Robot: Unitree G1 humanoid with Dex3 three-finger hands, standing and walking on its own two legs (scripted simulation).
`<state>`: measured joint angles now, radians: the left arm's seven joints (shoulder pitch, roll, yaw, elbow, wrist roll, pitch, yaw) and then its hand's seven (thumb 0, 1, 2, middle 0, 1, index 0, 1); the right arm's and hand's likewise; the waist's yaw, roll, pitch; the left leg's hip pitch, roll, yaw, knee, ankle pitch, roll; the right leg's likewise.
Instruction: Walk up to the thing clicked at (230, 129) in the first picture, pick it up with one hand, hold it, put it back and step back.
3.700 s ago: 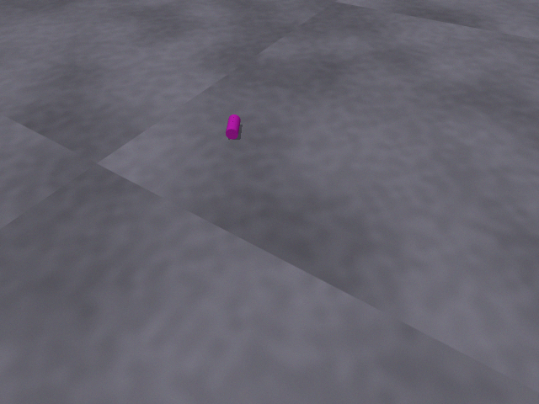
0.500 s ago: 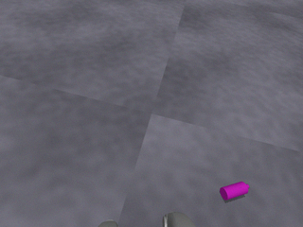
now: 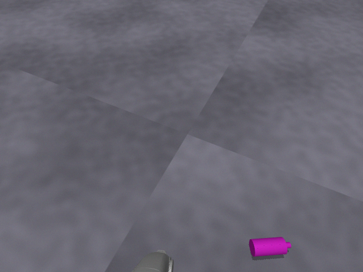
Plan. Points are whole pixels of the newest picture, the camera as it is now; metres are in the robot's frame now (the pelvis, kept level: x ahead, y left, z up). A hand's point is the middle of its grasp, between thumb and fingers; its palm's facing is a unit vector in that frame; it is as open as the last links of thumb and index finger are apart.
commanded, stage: walk up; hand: left
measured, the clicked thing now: (270, 246) +0.36 -0.41 -0.72
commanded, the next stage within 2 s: none
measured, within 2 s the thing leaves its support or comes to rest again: neither
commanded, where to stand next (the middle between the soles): +0.03 -0.65 m, yaw +9 degrees
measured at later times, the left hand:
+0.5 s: hand out of the picture +0.08 +0.04 -0.17, palm faces -0.03 -0.91 -0.41, open 7.4 cm
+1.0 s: hand out of the picture +0.01 -0.17 -0.18, palm faces -0.02 -0.95 -0.32, open 7.4 cm
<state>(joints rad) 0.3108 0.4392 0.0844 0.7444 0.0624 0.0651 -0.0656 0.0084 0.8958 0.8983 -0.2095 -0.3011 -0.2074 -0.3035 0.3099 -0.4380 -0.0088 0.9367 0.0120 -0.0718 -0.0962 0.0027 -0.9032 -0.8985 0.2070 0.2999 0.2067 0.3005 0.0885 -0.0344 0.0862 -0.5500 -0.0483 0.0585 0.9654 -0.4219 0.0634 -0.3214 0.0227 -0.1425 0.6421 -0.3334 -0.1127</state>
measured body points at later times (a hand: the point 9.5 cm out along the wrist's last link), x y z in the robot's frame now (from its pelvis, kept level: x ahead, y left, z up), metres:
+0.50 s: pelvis -0.03 -0.26 -0.05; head +0.00 -0.24 +0.40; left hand +0.08 +0.09 -0.14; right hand +0.02 -0.65 -0.11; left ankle +0.04 +0.00 -0.70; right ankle +0.01 -0.43 -0.72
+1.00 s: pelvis -0.06 -0.46 -0.02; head -0.03 -0.41 +0.42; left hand +0.01 -0.12 -0.15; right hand -0.01 -0.82 -0.07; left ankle -0.01 -0.28 -0.72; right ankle -0.02 -0.66 -0.65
